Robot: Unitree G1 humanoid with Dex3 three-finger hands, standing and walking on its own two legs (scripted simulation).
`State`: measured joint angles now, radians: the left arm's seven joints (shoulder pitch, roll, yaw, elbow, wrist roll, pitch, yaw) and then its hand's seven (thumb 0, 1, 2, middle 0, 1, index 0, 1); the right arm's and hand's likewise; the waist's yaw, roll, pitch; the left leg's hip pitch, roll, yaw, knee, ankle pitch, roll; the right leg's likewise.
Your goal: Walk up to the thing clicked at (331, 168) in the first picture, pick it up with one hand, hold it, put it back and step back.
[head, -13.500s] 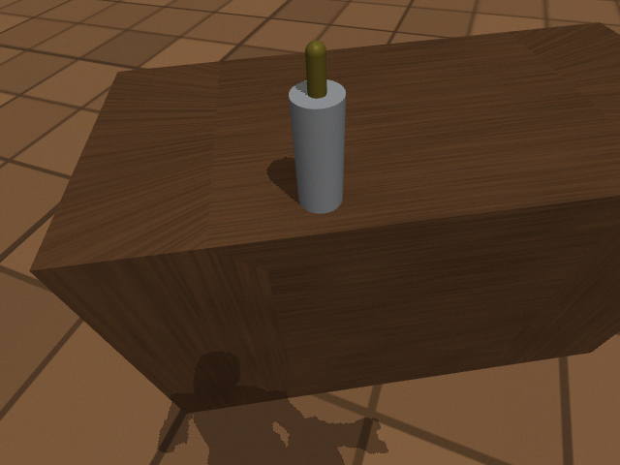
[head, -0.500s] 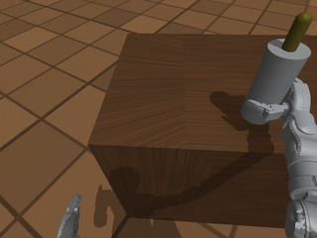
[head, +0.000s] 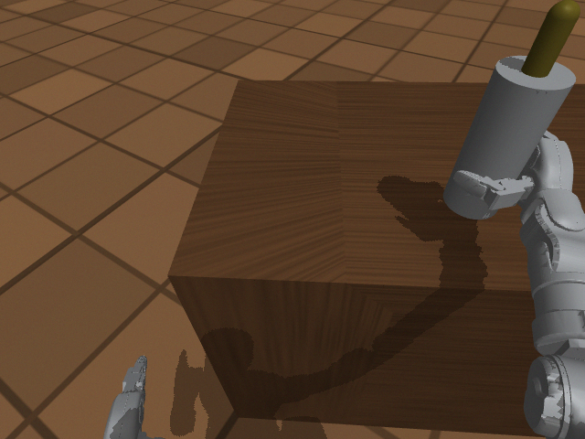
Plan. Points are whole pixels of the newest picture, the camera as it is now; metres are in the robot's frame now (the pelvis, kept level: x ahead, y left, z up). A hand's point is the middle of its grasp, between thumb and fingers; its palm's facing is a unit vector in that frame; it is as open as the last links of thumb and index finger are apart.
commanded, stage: lift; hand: right
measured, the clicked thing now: (508, 123) +0.42 -0.21 +0.24
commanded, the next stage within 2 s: hold in 1.10 s
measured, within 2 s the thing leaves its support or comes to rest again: neither
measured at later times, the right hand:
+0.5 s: hand (519, 141) +0.37 -0.20 +0.25, palm faces +0.15 +0.99 -0.03, open 10.7 cm
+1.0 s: hand (551, 122) +0.33 -0.19 +0.30, palm faces +0.17 +0.99 -0.02, open 10.7 cm
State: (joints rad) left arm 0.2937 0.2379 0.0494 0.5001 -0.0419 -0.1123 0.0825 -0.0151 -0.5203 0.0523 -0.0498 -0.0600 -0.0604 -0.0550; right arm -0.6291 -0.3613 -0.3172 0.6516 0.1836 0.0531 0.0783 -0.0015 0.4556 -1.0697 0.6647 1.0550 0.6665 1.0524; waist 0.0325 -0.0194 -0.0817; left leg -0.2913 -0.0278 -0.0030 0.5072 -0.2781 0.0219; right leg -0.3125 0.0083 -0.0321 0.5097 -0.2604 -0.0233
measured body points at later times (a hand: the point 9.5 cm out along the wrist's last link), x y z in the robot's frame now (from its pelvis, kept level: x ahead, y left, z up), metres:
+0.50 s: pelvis +0.00 +0.00 +0.00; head -0.03 +0.03 +0.45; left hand +0.16 +0.25 -0.08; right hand +0.36 -0.25 +0.25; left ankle -0.01 +0.10 -0.74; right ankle +0.00 -0.10 -0.74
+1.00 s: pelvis -0.02 +0.01 +0.00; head -0.06 +0.04 +0.45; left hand +0.16 +0.25 -0.08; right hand +0.31 -0.24 +0.30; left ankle -0.01 +0.10 -0.74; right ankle +0.00 -0.10 -0.74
